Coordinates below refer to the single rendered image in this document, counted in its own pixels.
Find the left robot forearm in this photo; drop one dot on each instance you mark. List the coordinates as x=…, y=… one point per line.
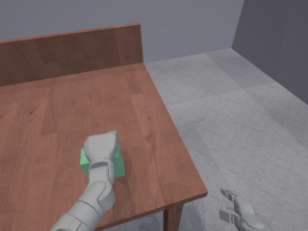
x=96, y=200

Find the sponge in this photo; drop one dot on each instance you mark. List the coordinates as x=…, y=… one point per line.
x=118, y=163

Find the table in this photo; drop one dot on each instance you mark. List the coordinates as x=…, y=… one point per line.
x=56, y=90

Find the right robot forearm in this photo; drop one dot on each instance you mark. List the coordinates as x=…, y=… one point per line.
x=249, y=222

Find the robot right hand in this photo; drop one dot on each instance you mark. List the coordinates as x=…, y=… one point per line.
x=241, y=207

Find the robot left hand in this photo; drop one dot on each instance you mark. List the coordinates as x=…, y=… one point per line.
x=103, y=146

